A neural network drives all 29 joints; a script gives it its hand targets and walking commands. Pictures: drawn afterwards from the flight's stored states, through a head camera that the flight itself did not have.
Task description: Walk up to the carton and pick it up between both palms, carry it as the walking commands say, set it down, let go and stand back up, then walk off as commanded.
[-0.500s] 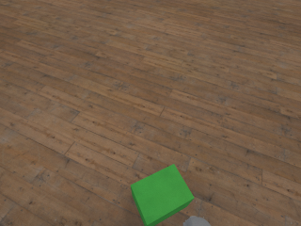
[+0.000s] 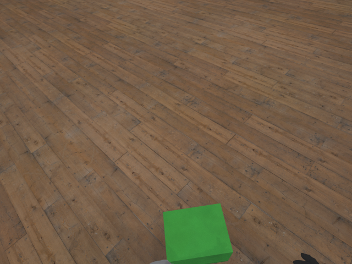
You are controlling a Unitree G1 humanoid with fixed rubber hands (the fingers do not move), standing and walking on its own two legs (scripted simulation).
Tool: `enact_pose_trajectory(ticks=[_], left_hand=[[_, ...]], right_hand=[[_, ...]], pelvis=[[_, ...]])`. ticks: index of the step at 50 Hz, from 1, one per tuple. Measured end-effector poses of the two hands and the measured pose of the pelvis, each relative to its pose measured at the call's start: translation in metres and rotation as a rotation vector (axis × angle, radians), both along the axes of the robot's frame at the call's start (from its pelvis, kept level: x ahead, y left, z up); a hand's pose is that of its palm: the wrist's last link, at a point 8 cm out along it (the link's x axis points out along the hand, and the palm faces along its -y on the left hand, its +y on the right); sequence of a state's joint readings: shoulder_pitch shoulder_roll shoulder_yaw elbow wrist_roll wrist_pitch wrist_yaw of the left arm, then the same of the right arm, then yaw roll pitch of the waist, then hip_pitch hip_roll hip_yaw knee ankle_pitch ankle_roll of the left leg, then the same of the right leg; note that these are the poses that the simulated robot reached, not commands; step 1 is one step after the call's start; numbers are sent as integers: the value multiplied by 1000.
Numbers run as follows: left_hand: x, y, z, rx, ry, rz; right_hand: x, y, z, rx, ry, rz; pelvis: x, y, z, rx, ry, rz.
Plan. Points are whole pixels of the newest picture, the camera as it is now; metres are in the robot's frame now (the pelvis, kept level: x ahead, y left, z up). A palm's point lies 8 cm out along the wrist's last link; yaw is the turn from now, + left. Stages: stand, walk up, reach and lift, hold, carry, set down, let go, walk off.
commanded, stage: walk off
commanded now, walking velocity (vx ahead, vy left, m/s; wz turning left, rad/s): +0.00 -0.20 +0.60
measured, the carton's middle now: (195, 236) +0.36 -0.01 -0.66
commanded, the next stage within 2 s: stand in 0.18 s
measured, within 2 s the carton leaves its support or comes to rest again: neither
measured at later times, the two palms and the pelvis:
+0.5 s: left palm out of the picture +0.08 +0.18 -0.11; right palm out of the picture +0.15 -0.34 -0.13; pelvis +0.03 -0.10 +0.00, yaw +10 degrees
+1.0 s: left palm out of the picture +0.05 +0.09 -0.14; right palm out of the picture +0.16 -0.36 -0.12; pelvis +0.07 -0.13 +0.01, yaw +11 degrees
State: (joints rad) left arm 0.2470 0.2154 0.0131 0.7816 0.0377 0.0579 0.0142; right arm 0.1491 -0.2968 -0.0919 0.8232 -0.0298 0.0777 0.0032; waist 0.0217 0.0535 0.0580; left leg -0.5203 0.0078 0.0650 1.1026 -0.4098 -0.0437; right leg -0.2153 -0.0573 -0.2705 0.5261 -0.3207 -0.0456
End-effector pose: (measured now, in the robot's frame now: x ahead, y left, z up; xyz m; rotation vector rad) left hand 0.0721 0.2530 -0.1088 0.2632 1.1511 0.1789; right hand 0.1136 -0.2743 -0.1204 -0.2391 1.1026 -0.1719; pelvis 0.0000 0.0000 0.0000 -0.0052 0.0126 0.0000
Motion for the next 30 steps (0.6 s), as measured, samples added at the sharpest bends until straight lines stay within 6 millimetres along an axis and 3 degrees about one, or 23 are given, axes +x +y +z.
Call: enact_pose_trajectory(ticks=[6, 9, 16, 22, 26, 30], left_hand=[[-34, -19, -39, -71, 48, 104], [-47, -31, -53, -119, 85, 135], [-28, -45, -23, -121, 27, 164], [-7, -58, -6, -53, -9, 165], [7, -87, -4, 4, -39, 157], [6, -126, 9, -6, -54, 163]], right_hand=[[44, 14, 8, -17, -58, 118], [53, 16, 13, -41, -85, 154], [27, -20, 29, -90, 13, 154], [25, -49, 13, -24, 27, 145], [35, -76, -13, 34, 30, 126], [44, -87, -19, 69, 57, 125]], pelvis=[[5, -18, -14, -23, -3, 80], [7, -25, -17, -6, -9, 99], [11, -46, 7, -40, -9, 162], [22, -78, 5, -24, -10, 181], [35, -106, -7, 15, -11, 172], [44, -122, 2, 45, -19, 183]])
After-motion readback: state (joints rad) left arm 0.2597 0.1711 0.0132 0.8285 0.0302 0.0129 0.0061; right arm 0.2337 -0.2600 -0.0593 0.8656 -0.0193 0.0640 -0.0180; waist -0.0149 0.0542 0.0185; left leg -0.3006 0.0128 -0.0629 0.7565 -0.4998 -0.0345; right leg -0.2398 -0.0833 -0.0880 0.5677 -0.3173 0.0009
